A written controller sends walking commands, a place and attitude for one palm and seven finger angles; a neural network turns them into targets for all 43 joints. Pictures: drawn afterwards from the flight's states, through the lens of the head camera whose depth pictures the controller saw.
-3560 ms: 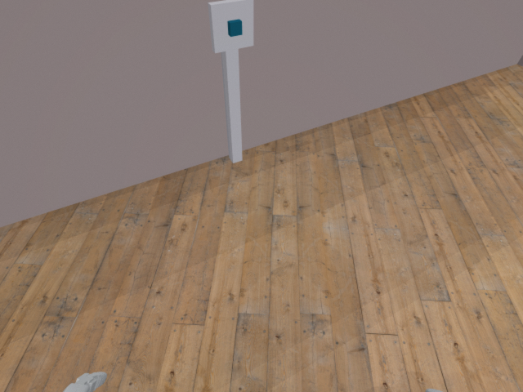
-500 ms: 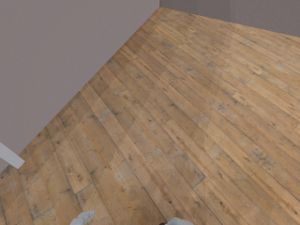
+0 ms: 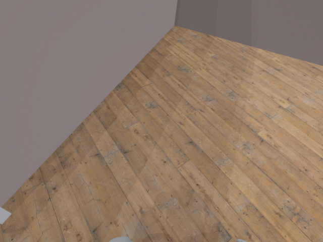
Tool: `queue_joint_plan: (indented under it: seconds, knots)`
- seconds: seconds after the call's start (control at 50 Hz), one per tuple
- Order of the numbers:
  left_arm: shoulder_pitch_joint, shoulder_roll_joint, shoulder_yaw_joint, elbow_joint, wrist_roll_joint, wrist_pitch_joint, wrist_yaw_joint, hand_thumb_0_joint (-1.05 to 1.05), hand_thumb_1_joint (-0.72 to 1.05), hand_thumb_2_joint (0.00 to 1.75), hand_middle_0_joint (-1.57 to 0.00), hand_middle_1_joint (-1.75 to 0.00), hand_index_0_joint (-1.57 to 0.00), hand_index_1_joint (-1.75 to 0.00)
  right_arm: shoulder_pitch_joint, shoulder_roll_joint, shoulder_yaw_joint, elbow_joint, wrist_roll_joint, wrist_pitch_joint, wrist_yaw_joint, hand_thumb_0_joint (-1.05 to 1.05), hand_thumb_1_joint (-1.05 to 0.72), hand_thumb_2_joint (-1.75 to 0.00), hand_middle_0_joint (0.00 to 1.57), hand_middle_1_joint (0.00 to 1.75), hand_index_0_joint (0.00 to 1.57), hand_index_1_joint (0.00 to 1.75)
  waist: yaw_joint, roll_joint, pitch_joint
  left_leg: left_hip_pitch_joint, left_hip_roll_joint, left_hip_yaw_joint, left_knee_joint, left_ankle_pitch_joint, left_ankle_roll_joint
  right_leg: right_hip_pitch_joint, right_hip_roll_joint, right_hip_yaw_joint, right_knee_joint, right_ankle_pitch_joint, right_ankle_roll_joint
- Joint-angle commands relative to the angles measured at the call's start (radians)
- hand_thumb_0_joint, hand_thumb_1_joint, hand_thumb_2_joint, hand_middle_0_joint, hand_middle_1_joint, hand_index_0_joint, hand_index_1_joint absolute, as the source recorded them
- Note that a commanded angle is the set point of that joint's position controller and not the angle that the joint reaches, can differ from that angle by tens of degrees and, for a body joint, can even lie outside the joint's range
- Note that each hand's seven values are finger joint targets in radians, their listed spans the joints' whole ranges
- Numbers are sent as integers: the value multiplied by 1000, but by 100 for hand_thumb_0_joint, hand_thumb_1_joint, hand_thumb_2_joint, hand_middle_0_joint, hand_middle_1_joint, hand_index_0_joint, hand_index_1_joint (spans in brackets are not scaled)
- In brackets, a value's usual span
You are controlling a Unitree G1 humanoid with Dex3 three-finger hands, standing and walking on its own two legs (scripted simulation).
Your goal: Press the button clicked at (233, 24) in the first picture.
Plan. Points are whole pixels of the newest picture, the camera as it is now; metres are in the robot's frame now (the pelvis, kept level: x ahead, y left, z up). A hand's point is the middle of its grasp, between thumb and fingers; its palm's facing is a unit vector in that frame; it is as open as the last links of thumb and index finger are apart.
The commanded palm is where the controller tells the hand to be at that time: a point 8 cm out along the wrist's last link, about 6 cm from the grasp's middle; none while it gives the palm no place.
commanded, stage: walk to a spot facing it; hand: left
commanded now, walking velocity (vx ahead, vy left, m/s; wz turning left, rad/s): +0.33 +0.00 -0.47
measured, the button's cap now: out of the picture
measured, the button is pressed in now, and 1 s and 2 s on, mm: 0 0 0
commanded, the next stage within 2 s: turn to face it in 0.28 s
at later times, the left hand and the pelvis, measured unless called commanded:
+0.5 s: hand (140, 172) +0.35 +0.10 -0.16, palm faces -0.23 -0.94 -0.25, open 7.4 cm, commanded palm none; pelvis +0.18 -0.06 -0.01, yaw -13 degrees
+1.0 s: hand (118, 190) +0.29 +0.16 -0.18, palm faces +0.11 -0.98 -0.19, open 7.3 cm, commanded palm none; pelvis +0.23 -0.04 +0.00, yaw +4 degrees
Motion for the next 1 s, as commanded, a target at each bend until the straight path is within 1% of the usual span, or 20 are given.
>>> queue_joint_plan:
  seconds: [0.0,0.08,0.2,0.32,0.36,0.38,0.4,0.42,0.44,0.46,0.48,0.56,0.66,0.8,0.86,0.88,0.9,0.92,0.94,0.98]
  knots:
    - [-90,59,23,-99,7,-22,-13,0,90,90,-20,-30,-20,-30,201,-115,-24,30,8,4,-29,0,-90,-90,20,30,20,30,-87,168,23,225,293,-315,-455,-97,45,-383,-90,52,298,153,-9]
    - [-34,16,26,-92,13,21,-15,0,90,90,-20,-30,-20,-30,187,-81,-20,38,16,-10,-39,0,-90,-90,20,30,20,30,-34,144,2,183,254,-121,-473,37,42,-357,-105,31,243,243,21]
    - [-187,10,32,-178,13,39,-33,0,90,90,-20,-30,-20,-30,238,-97,-35,53,17,-6,-39,0,-90,-90,20,30,20,30,-57,147,43,287,252,5,-476,133,67,-452,-126,-27,-5,315,54]
    - [-282,21,29,-230,9,25,-33,0,90,90,-20,-30,-20,-30,278,-123,-48,66,9,13,-33,0,-90,-90,20,30,20,30,-85,192,36,376,265,97,-345,369,47,-349,-59,-107,-270,275,20]
    - [-225,35,32,-217,12,15,-31,0,90,90,-20,-30,-20,-30,266,-137,-51,58,11,19,-35,0,-90,-90,20,30,20,30,-51,191,-3,374,256,128,-213,567,36,-226,-9,-138,-329,258,-7]
    - [-129,53,32,-185,16,2,-23,0,90,90,-20,-30,-20,-30,263,-135,-45,58,14,20,-34,0,-90,-90,20,30,20,30,-9,152,-59,335,231,130,-74,640,18,-63,20,-155,-400,303,-18]
    - [10,103,45,-138,21,-16,-13,0,90,90,-20,-30,-20,-30,257,-122,-37,60,22,20,-27,0,-90,-90,20,30,20,30,60,73,-157,217,186,140,127,543,-20,180,-17,-109,-469,455,-29]
    - [103,225,69,-111,23,-33,6,0,90,90,-20,-30,-20,-30,301,-34,-17,45,38,22,-20,0,-90,-90,20,30,20,30,84,-227,-293,-86,46,129,425,-148,-70,460,-319,247,-485,776,-118]
    - [131,270,65,-99,-7,-31,14,0,90,90,-20,-30,-20,-30,284,-36,-11,29,43,38,-29,0,-90,-90,20,30,20,30,65,-218,-376,-109,-12,-46,590,-406,-78,446,-431,368,-541,1017,-200]
    - [42,242,54,-112,-11,-24,21,0,90,90,-20,-30,-20,-30,270,-27,-14,35,43,51,-36,0,-90,-90,20,30,20,30,34,-106,-276,-106,21,-127,632,-362,-69,320,-431,260,-578,951,-218]
    - [-34,204,42,-133,-7,-31,25,0,90,90,-20,-30,-20,-30,286,-12,-7,52,37,56,-34,0,-90,-90,20,30,20,30,11,-145,-253,-114,27,-157,649,-286,-74,243,-399,244,-607,882,-177]
    - [-200,107,5,-163,-4,-28,33,0,90,90,-20,-30,-20,-30,295,-4,-7,90,26,92,-34,0,-90,-90,20,30,20,30,-72,-55,-92,-70,39,-178,550,-138,-85,-4,-318,-8,-658,813,-90]
    - [-216,108,11,-174,-2,-8,39,0,90,90,-20,-30,-20,-30,246,-8,-16,58,22,119,-21,0,-90,-90,20,30,20,30,-77,-72,-76,-93,17,-128,446,-115,-105,-16,-320,-91,-691,626,-104]
    - [-210,151,41,-211,11,21,44,0,90,90,-20,-30,-20,-30,91,-40,-31,-45,20,119,0,0,-90,-90,20,30,20,30,-35,-105,-38,-88,20,-79,203,-168,-88,19,-382,-117,-641,424,-108]
    - [-203,172,52,-223,8,32,40,0,90,90,-20,-30,-20,-30,115,-64,-37,-68,17,112,3,0,-90,-90,20,30,20,30,-50,-55,-76,14,-5,-49,23,-87,-74,20,-371,-156,-514,393,-66]
    - [-201,169,52,-230,0,37,35,0,90,90,-20,-30,-20,-30,153,-87,-44,-62,15,108,3,0,-90,-90,20,30,20,30,-71,21,-103,101,-17,-59,-71,2,-65,-19,-338,-183,-423,351,-33]
    - [-196,140,51,-249,-8,46,29,0,90,90,-20,-30,-20,-30,195,-160,-60,-62,12,100,2,0,-90,-90,20,30,20,30,-92,227,-111,174,100,-276,-205,148,-1,-154,-241,-221,-252,172,34]
    - [-245,83,35,-304,-11,50,23,0,90,90,-20,-30,-20,-30,241,-252,-79,-74,8,94,-7,0,-90,-90,20,30,20,30,-125,468,-80,226,319,-586,-336,397,127,-362,-111,-201,-7,-183,110]
    - [-304,108,33,-331,-1,52,22,0,90,90,-20,-30,-20,-30,262,-273,-82,-61,6,95,-15,0,-90,-90,20,30,20,30,-142,327,-113,220,365,-619,-348,374,197,-379,-93,-64,155,-178,96]
    - [-304,104,43,-308,4,53,18,0,90,90,-20,-30,-20,-30,180,-234,-71,-74,14,85,-31,0,-90,-90,20,30,20,30,-102,256,-145,260,251,-522,-315,364,150,-443,-97,7,248,-17,95]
